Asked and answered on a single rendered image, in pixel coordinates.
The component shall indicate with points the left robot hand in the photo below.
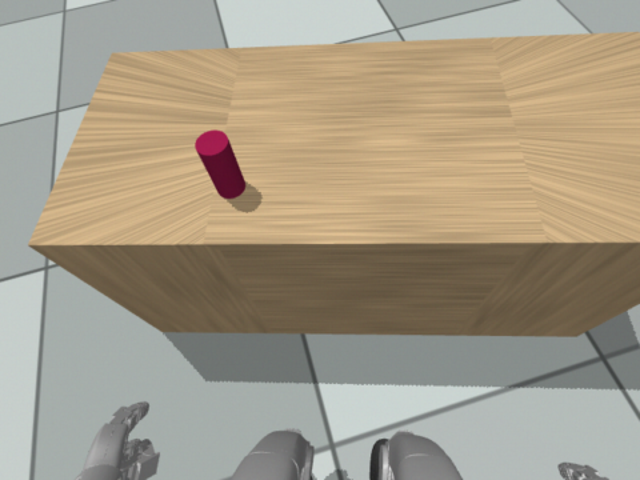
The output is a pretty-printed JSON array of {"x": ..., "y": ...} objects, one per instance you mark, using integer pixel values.
[{"x": 136, "y": 459}]

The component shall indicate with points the left robot arm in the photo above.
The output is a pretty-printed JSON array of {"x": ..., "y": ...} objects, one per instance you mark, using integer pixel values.
[{"x": 101, "y": 472}]

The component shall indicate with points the can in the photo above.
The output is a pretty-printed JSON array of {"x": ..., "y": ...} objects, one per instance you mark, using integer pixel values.
[{"x": 219, "y": 160}]

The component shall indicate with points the right robot hand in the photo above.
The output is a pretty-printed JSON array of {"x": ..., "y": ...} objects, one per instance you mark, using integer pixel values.
[{"x": 570, "y": 471}]

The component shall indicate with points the right robot foot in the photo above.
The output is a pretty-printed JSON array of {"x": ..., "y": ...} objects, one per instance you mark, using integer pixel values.
[{"x": 374, "y": 463}]

